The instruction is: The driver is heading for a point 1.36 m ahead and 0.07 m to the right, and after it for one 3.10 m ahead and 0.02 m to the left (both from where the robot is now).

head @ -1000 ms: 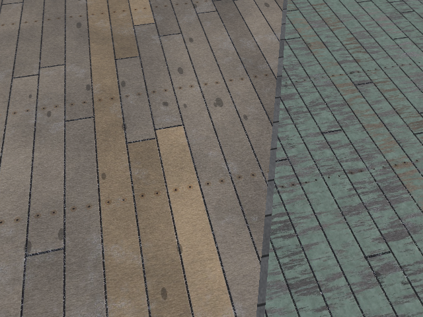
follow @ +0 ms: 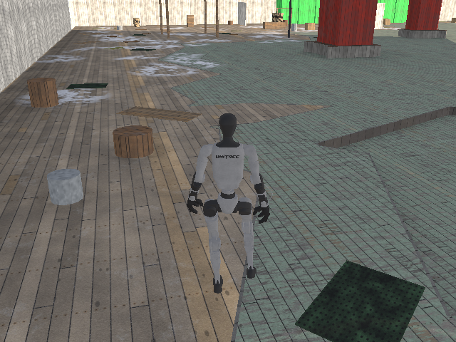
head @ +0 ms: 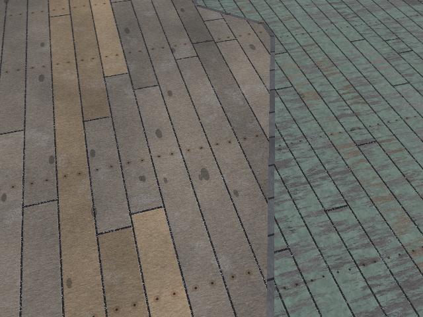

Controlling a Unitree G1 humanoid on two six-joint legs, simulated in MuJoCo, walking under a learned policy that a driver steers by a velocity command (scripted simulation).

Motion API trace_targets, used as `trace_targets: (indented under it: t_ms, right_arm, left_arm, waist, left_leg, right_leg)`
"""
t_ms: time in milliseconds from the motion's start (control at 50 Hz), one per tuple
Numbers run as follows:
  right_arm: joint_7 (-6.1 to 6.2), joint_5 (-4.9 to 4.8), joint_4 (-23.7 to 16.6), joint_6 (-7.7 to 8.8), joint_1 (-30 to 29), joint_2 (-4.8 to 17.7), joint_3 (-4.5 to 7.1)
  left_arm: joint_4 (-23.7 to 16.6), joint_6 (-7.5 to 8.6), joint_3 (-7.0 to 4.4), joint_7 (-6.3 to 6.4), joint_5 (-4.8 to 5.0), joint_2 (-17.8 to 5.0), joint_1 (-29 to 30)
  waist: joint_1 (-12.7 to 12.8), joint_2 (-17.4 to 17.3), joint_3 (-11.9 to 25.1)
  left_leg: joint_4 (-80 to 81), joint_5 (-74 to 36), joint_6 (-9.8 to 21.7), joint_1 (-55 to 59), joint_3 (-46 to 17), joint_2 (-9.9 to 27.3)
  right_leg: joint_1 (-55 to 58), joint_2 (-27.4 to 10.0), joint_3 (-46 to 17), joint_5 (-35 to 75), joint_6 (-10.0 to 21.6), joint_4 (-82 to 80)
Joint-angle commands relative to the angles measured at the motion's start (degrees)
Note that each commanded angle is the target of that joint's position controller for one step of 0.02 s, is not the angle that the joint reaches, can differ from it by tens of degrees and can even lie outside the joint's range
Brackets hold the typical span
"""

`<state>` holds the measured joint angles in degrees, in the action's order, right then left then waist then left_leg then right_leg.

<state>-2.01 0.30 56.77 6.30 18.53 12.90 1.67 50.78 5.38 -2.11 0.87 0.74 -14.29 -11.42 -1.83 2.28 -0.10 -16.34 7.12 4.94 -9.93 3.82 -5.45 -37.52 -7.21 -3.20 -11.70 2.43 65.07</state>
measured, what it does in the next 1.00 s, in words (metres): walks ahead: right foot, then left foot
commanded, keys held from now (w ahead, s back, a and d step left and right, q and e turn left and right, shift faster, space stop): w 1.00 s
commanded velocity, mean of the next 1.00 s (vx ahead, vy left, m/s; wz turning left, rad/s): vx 0.50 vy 0.00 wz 0.00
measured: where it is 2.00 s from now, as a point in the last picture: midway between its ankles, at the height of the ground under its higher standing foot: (221, 206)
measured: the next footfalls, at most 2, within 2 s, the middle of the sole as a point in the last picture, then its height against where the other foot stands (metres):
right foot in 0.30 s outside the picture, level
left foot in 0.86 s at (191, 278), level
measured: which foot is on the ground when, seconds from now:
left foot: down 0.00-0.32, up 0.34-0.84, down 0.86-1.00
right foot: up 0.00-0.28, down 0.30-0.86, up 0.88-1.00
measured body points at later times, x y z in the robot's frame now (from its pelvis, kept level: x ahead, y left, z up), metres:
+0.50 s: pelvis +0.27 -0.08 +0.00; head +0.29 -0.10 +0.45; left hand +0.33 +0.18 -0.12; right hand +0.36 -0.35 -0.14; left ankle +0.27 +0.08 -0.66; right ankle +0.30 -0.16 -0.74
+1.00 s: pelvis +0.55 -0.01 -0.01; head +0.58 +0.00 +0.44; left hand +0.58 +0.25 -0.15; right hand +0.67 -0.27 -0.13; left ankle +0.61 +0.07 -0.74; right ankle +0.45 -0.16 -0.65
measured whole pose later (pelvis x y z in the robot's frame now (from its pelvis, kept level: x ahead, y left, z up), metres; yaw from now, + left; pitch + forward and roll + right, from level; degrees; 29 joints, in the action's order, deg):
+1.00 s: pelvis +0.55 -0.01 -0.01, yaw +1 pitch +2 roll +0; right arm -2.0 -0.1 51.4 5.8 9.5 13.9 3.1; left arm 55.3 5.5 -2.9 0.2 1.3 -14.6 -17.5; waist 0.2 1.5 -1.5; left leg -26.9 8.9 3.6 -20.1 3.7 -1.8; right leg -23.3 -2.7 -1.6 -21.0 3.0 67.6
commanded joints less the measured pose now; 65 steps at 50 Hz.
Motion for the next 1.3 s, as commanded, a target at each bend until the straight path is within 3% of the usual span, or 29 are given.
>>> trace_targets:
  t_ms: [20,120,220,260,280,300,320,340,360,380,400,440,500,560,640,760,820,860,880,900,920,940,960,1000,1040,1080,1120,1200,1300]
  right_arm:
    - [1.10,-0.09,-3.17,0.97,-2.23,7.64,1.24]
    - [1.98,-1.16,-1.78,0.08,3.52,9.39,1.53]
    - [2.17,-1.47,-0.10,-1.24,6.73,9.88,1.91]
    - [2.28,-1.50,-0.28,-1.85,5.36,10.77,2.25]
    - [2.28,-1.34,-0.65,-2.14,4.05,10.56,2.10]
    - [2.25,-0.67,-1.44,-2.22,3.41,8.68,1.35]
    - [1.94,-0.04,-3.13,-1.36,7.45,3.51,-0.38]
    - [1.59,-1.03,-2.32,0.18,9.73,1.52,-1.13]
    - [1.35,-2.40,-3.08,1.22,5.38,8.22,0.53]
    - [1.37,-2.92,-4.55,1.58,0.68,9.49,0.89]
    - [1.71,-2.27,-4.89,1.32,-1.57,8.74,1.02]
    - [2.08,-1.28,-4.68,-0.29,-0.69,6.78,1.44]
    - [2.34,-1.03,-4.95,-1.70,-0.84,5.08,1.49]
    - [2.34,-0.53,-7.37,-1.74,-7.80,4.95,1.72]
    - [1.67,-0.82,-9.60,-1.26,-15.95,3.76,1.31]
    - [-0.06,-1.48,-12.99,-0.45,-24.07,4.24,0.99]
    - [-0.59,-1.48,-12.55,0.09,-19.98,6.37,1.87]
    - [0.03,-1.28,-7.55,0.08,-3.40,10.98,4.40]
    - [0.55,-0.05,-5.84,-0.09,5.95,16.23,5.73]
    - [0.24,-0.41,-5.08,-0.36,8.14,16.04,5.34]
    - [0.28,-1.03,-5.28,-0.23,5.62,11.58,4.06]
    - [0.42,-1.27,-6.52,-0.17,-0.13,9.75,3.43]
    - [0.18,-0.78,-7.34,-0.21,-4.96,7.58,2.65]
    - [-0.23,0.23,-7.30,0.25,-7.63,5.45,2.08]
    - [-0.07,0.10,-6.08,0.46,-6.57,6.06,2.30]
    - [0.64,0.05,-5.12,0.59,-4.61,7.83,2.63]
    - [1.41,-0.10,-4.17,0.22,-2.17,8.33,2.71]
    - [2.16,-0.56,-2.99,-0.34,1.10,8.75,2.55]
    - [2.38,-1.07,-0.42,-1.28,6.05,9.38,2.81]
  left_arm:
    - [-2.43,-0.28,-0.73,0.37,-0.72,-2.53,-1.92]
    - [-5.30,0.38,-0.31,-0.55,-0.02,-1.66,9.08]
    - [-8.15,1.12,-0.25,-2.37,0.57,-2.79,14.70]
    - [-7.76,1.62,-0.93,-2.75,0.52,-4.41,11.07]
    - [-6.07,1.77,-1.96,-2.63,0.39,-6.13,5.05]
    - [-2.92,1.90,-3.58,-2.23,0.27,-9.61,-5.96]
    - [-1.34,1.69,-5.18,-1.91,-0.97,-16.25,-15.61]
    - [-0.36,1.33,-4.70,-2.22,-0.66,-14.39,-17.78]
    - [-1.10,1.44,-3.25,-2.29,-0.34,-9.93,-13.71]
    - [-2.46,1.32,-2.45,-2.19,-0.30,-7.51,-8.30]
    - [-3.16,1.26,-1.83,-2.46,-0.48,-5.90,-3.82]
    - [-2.91,1.45,-1.19,-2.95,-1.03,-3.78,-1.23]
    - [-0.88,1.85,-1.76,-2.68,-1.05,-5.62,-3.93]
    - [0.59,1.32,-1.94,-1.65,-0.89,-6.39,-7.08]
    - [1.98,0.87,-2.00,-0.87,-0.40,-7.32,-10.22]
    - [5.03,-0.39,-2.49,-0.31,0.21,-7.96,-14.57]
    - [4.94,-1.12,-3.02,-0.04,0.26,-9.23,-12.55]
    - [4.06,-1.62,-2.37,-0.06,-0.25,-7.85,-10.60]
    - [2.86,-1.04,-1.02,-0.40,-0.90,-3.75,-14.72]
    - [3.73,0.41,0.51,-0.92,-0.63,0.85,-18.41]
    - [3.10,1.51,-1.15,-1.18,1.13,-5.46,-13.31]
    - [1.22,2.09,-1.67,-1.12,1.93,-7.58,-8.24]
    - [0.76,1.92,-1.99,-0.57,1.03,-7.64,-4.59]
    - [1.17,0.67,-2.27,-0.23,0.23,-5.19,-7.36]
    - [1.56,-0.59,-2.28,-0.03,0.43,-3.27,-8.49]
    - [0.08,-1.14,-2.55,0.18,-0.03,-3.73,-4.66]
    - [-1.40,-1.08,-2.72,0.18,-0.53,-3.79,-0.24]
    - [-3.52,-0.52,-2.19,-0.61,-0.29,-2.30,7.27]
    - [-6.41,0.04,-1.45,-2.07,0.35,-2.13,15.54]
  waist:
    - [2.66,-4.11,-3.03]
    - [-1.43,-4.62,-3.26]
    - [-2.55,-5.56,-4.65]
    - [0.17,-6.75,-2.75]
    - [3.61,-6.66,0.66]
    - [8.03,-4.97,7.81]
    - [8.77,6.36,17.76]
    - [8.13,14.76,23.01]
    - [7.89,9.29,15.77]
    - [6.42,5.66,9.85]
    - [4.54,1.26,5.71]
    - [1.44,2.06,2.57]
    - [0.22,1.20,0.58]
    - [1.69,0.65,-1.23]
    - [4.05,0.93,-2.76]
    - [5.74,1.20,-5.53]
    - [2.47,2.81,-2.37]
    - [-5.35,1.82,7.74]
    - [-5.63,-7.56,16.98]
    - [-4.18,-18.13,23.50]
    - [-4.91,-13.43,17.79]
    - [-3.48,-10.47,9.96]
    - [-1.67,-4.46,5.06]
    - [2.14,-6.85,3.04]
    - [3.32,-6.55,2.03]
    - [2.96,-5.63,-0.21]
    - [1.88,-4.79,-1.26]
    - [-0.32,-5.35,-2.48]
    - [-3.01,-5.28,-5.06]
  left_leg:
    - [11.66,-4.14,10.16,-5.47,-12.40,16.34]
    - [10.38,-4.47,7.28,0.71,-9.21,15.50]
    - [5.42,-4.30,6.38,10.02,-10.79,19.47]
    - [0.85,-11.80,5.25,11.36,-10.87,20.03]
    - [-6.23,-21.50,4.05,10.62,-8.95,17.95]
    - [-19.54,-24.13,2.26,4.86,-5.97,14.44]
    - [-42.85,-6.49,-1.71,-15.93,-1.36,7.16]
    - [-55.59,23.97,-2.69,-29.61,-6.87,1.71]
    - [-61.03,22.17,-1.36,-35.17,-10.92,5.66]
    - [-60.19,16.78,-0.58,-35.49,-9.36,8.82]
    - [-56.54,12.10,-0.89,-33.00,-8.06,11.15]
    - [-50.82,7.33,-1.44,-26.86,-8.01,13.59]
    - [-46.50,3.34,-2.72,-27.43,-7.10,13.82]
    - [-36.80,-4.40,-3.84,-32.34,-6.72,13.85]
    - [-23.49,-13.15,-3.71,-30.18,-4.88,11.97]
    - [-14.98,-8.94,-1.82,-31.68,-4.53,10.47]
    - [-12.98,-3.10,0.35,-22.21,-2.25,7.71]
    - [-13.05,-4.59,3.47,1.91,-1.46,6.21]
    - [-13.50,-2.16,10.11,24.92,-20.94,20.35]
    - [-4.16,6.78,15.27,34.81,-43.72,28.41]
    - [-1.76,11.46,12.35,30.50,-41.33,26.38]
    - [-0.36,8.20,9.97,21.40,-32.94,24.96]
    - [1.68,2.39,7.79,11.67,-25.94,22.01]
    - [4.80,-5.05,7.71,2.15,-19.14,19.28]
    - [7.83,-4.23,8.50,-1.31,-15.72,17.96]
    - [9.25,-8.16,9.04,-1.39,-13.57,18.17]
    - [9.68,-10.19,8.53,0.91,-12.10,17.86]
    - [10.17,-10.08,6.44,3.02,-8.24,16.01]
    - [7.97,-9.39,6.35,10.97,-7.94,18.46]
  right_leg:
    - [-1.66,-2.48,-0.22,8.98,-1.52,-8.19]
    - [0.58,0.69,2.48,17.91,-2.16,-26.74]
    - [0.46,2.15,2.55,10.83,-0.29,-34.29]
    - [6.89,3.87,3.89,6.80,1.42,-36.60]
    - [15.28,5.82,5.48,6.14,2.72,-37.94]
    - [30.50,4.14,3.40,7.55,5.11,-36.89]
    - [54.17,-10.71,-17.75,5.68,12.69,-37.50]
    - [62.03,-16.95,-38.64,-1.52,17.79,-46.74]
    - [56.18,-15.01,-33.62,-3.79,14.73,-47.83]
    - [47.96,-12.86,-24.53,-0.29,12.40,-48.55]
    - [39.63,-10.24,-18.17,4.62,11.27,-50.79]
    - [30.82,-6.55,-11.21,8.57,9.82,-54.62]
    - [28.14,-5.38,-6.12,16.20,11.08,-57.10]
    - [30.32,-5.00,-3.64,18.40,10.52,-57.99]
    - [31.74,-3.72,-0.57,15.50,8.88,-59.07]
    - [41.69,-7.54,-0.97,15.95,8.23,-55.44]
    - [43.41,-7.96,-0.38,29.60,6.73,-49.17]
    - [36.11,-2.88,3.53,39.09,3.91,-29.85]
    - [15.98,3.37,6.33,19.71,0.59,-7.86]
    - [1.30,11.22,0.20,-20.90,-0.94,5.92]
    - [-4.83,7.70,-4.50,-20.38,0.38,11.97]
    - [-6.95,4.53,-2.32,-14.64,1.25,11.26]
    - [-3.96,1.79,-0.85,-9.11,1.54,8.19]
    - [2.93,-1.20,-1.35,-4.14,1.15,3.68]
    - [4.37,-1.79,-0.59,-2.40,0.49,0.82]
    - [0.33,-2.24,-0.31,1.92,-0.70,-3.82]
    - [-3.55,-2.17,-0.07,7.55,-1.62,-10.15]
    - [-2.59,-0.27,1.76,17.36,-1.72,-23.52]
    - [-3.76,1.69,2.99,16.04,-1.08,-32.37]
Velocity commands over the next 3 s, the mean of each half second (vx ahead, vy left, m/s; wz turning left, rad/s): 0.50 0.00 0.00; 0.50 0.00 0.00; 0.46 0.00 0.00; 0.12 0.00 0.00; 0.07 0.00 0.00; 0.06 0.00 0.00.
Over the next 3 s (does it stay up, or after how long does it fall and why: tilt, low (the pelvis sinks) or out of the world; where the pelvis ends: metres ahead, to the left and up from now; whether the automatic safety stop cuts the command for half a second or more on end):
stays up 1.00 -0.03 -0.01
